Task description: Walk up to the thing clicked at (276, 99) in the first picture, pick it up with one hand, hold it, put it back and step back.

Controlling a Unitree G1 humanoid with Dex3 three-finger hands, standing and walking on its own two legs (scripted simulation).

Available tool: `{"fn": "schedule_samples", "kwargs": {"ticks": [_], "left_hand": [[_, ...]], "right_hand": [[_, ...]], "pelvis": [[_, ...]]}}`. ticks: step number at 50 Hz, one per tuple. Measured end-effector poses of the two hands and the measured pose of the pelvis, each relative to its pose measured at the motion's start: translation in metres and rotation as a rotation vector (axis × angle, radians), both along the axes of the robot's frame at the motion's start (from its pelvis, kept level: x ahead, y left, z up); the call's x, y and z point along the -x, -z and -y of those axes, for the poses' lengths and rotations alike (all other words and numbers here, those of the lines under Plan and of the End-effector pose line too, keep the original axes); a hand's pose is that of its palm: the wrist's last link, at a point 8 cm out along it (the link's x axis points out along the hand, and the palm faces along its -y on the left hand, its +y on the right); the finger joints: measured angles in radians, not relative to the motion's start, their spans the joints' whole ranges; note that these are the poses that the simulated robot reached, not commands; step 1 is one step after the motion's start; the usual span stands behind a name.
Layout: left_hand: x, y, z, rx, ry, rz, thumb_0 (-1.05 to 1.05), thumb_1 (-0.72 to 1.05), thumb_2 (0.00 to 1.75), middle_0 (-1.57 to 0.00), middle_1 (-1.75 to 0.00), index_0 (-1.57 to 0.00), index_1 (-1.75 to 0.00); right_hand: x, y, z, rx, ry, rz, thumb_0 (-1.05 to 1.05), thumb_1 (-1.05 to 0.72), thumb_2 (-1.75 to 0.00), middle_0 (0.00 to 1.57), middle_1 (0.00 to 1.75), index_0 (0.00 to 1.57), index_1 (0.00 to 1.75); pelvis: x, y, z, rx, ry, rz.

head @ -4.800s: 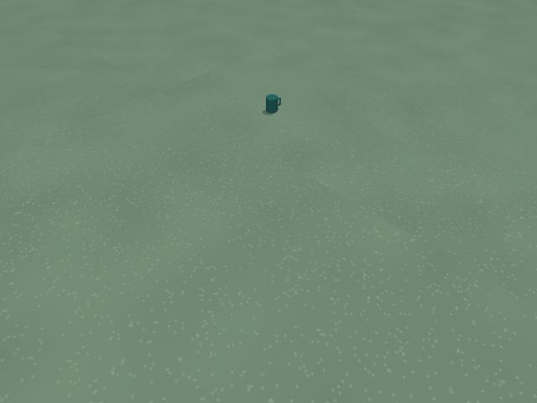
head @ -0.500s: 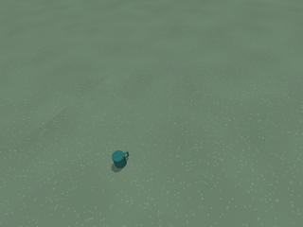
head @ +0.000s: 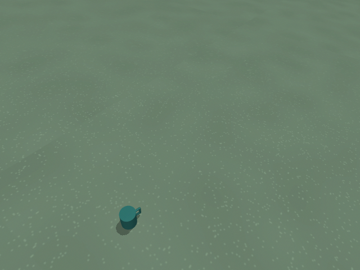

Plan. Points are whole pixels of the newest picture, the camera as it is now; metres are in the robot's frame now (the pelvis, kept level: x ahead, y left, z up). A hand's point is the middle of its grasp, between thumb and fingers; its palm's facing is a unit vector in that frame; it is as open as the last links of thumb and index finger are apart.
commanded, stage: walk up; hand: left
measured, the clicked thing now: (131, 215) +0.58 +0.20 -0.71
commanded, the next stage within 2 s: none
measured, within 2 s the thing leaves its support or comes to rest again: neither
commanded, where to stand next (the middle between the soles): +0.21 +0.00 m, yaw +0 degrees
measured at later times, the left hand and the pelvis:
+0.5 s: hand (75, 259) +0.21 +0.24 -0.12, palm faces -0.06 -0.91 -0.40, open 7.4 cm; pelvis +0.11 -0.02 +0.00, yaw -2 degrees
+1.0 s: hand out of the picture +0.20 +0.27 -0.16, palm faces -0.04 -0.95 -0.31, open 7.4 cm; pelvis +0.14 +0.01 +0.00, yaw -1 degrees
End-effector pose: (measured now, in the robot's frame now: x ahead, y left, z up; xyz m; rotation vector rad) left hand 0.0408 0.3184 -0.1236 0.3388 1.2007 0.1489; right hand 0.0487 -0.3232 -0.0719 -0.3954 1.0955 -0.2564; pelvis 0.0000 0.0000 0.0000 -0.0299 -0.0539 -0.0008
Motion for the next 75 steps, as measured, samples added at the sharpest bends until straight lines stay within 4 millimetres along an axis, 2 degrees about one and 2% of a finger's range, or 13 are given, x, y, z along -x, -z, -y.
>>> {"fn": "schedule_samples", "kwargs": {"ticks": [4, 10, 17, 20, 23, 30, 38, 41, 45, 52, 58, 66, 75], "left_hand": [[-0.030, -0.007, -0.004, 0.019, 0.007, 0.016, 0.01, 0.91, 0.90, -0.21, -0.30, -0.20, -0.30], [-0.066, -0.018, -0.005, 0.011, 0.032, 0.004, 0.01, 0.91, 0.90, -0.21, -0.30, -0.20, -0.30], [-0.125, -0.030, 0.008, -0.045, 0.061, 0.044, 0.01, 0.91, 0.90, -0.21, -0.30, -0.20, -0.30], [-0.149, -0.030, 0.017, -0.072, 0.060, 0.095, 0.01, 0.91, 0.90, -0.21, -0.30, -0.20, -0.30], [-0.163, -0.034, 0.027, -0.067, 0.060, 0.131, 0.01, 0.91, 0.90, -0.21, -0.30, -0.20, -0.30], [-0.171, -0.038, 0.029, -0.051, 0.049, 0.125, 0.01, 0.90, 0.90, -0.21, -0.30, -0.21, -0.30], [-0.180, -0.002, 0.005, -0.001, -0.007, 0.089, 0.01, 0.90, 0.90, -0.21, -0.30, -0.21, -0.30], [-0.179, 0.003, 0.004, 0.028, -0.018, 0.054, 0.01, 0.91, 0.90, -0.21, -0.30, -0.20, -0.30], [-0.170, 0.008, 0.003, 0.036, -0.028, 0.009, 0.01, 0.91, 0.90, -0.21, -0.30, -0.20, -0.30], [-0.148, -0.001, 0.005, 0.016, -0.058, -0.063, 0.01, 0.91, 0.90, -0.21, -0.30, -0.20, -0.30], [-0.142, -0.015, 0.010, -0.007, -0.085, -0.078, 0.01, 0.91, 0.90, -0.21, -0.30, -0.20, -0.30], [-0.163, -0.024, 0.018, -0.019, -0.092, -0.045, 0.01, 0.91, 0.90, -0.21, -0.30, -0.20, -0.30], [-0.197, -0.023, 0.031, 0.006, -0.056, -0.002, 0.01, 0.91, 0.90, -0.21, -0.30, -0.20, -0.30]], "right_hand": [[-0.005, -0.007, -0.014, -0.007, 0.011, -0.030, 0.01, -0.91, -0.90, 0.20, 0.30, 0.21, 0.30], [-0.018, 0.001, -0.019, -0.034, 0.040, -0.061, 0.01, -0.90, -0.90, 0.20, 0.30, 0.21, 0.30], [-0.044, 0.030, -0.007, -0.081, 0.065, -0.092, 0.01, -0.90, -0.90, 0.20, 0.30, 0.21, 0.30], [-0.063, 0.049, -0.001, -0.102, 0.064, -0.104, 0.01, -0.91, -0.90, 0.20, 0.30, 0.21, 0.30], [-0.084, 0.054, -0.003, -0.119, 0.038, -0.109, 0.01, -0.91, -0.90, 0.20, 0.30, 0.21, 0.30], [-0.120, 0.042, -0.003, -0.100, 0.003, -0.079, 0.01, -0.91, -0.90, 0.20, 0.30, 0.21, 0.30], [-0.125, 0.032, -0.013, -0.004, 0.027, -0.098, 0.01, -0.91, -0.90, 0.20, 0.30, 0.21, 0.30], [-0.127, 0.024, -0.021, 0.000, 0.027, -0.100, 0.01, -0.91, -0.90, 0.20, 0.30, 0.21, 0.30], [-0.139, 0.020, -0.025, -0.003, 0.014, -0.092, 0.01, -0.91, -0.90, 0.20, 0.30, 0.21, 0.30], [-0.171, 0.023, -0.032, -0.054, -0.014, -0.056, 0.01, -0.91, -0.90, 0.20, 0.30, 0.21, 0.30], [-0.198, 0.028, -0.034, -0.100, -0.041, -0.032, 0.01, -0.91, -0.90, 0.20, 0.30, 0.21, 0.30], [-0.211, 0.030, -0.029, -0.117, -0.032, -0.032, 0.01, -0.91, -0.90, 0.20, 0.30, 0.21, 0.30], [-0.195, 0.026, -0.016, -0.092, 0.016, -0.085, 0.01, -0.91, -0.90, 0.20, 0.30, 0.21, 0.30]], "pelvis": [[-0.020, -0.010, -0.007, -0.008, 0.001, 0.004], [-0.050, -0.013, -0.011, -0.031, 0.023, 0.009], [-0.088, -0.003, 0.001, -0.055, 0.036, 0.007], [-0.101, 0.006, 0.010, -0.035, 0.032, 0.012], [-0.108, 0.005, 0.015, -0.044, 0.029, 0.017], [-0.122, -0.003, 0.010, -0.041, 0.026, 0.008], [-0.132, 0.009, -0.011, -0.045, 0.018, 0.022], [-0.134, 0.004, -0.015, -0.025, 0.013, 0.011], [-0.136, 0.001, -0.015, -0.020, 0.025, -0.004], [-0.140, -0.006, -0.010, -0.012, 0.017, 0.000], [-0.148, -0.011, -0.004, -0.018, 0.009, -0.004], [-0.155, -0.016, 0.003, -0.024, 0.004, -0.003], [-0.161, -0.018, 0.008, -0.024, 0.007, -0.006]]}}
